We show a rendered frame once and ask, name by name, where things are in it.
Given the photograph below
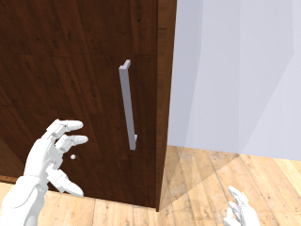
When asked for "wardrobe door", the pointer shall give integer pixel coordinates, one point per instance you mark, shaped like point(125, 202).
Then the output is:
point(59, 60)
point(10, 164)

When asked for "left robot forearm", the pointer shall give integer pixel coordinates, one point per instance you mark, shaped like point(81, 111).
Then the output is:
point(22, 205)

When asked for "robot right hand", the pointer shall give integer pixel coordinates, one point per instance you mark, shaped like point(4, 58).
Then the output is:
point(244, 213)

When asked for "robot left hand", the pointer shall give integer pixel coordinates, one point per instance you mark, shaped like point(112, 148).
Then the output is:
point(45, 151)

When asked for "handle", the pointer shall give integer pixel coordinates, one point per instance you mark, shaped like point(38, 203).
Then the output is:
point(127, 102)

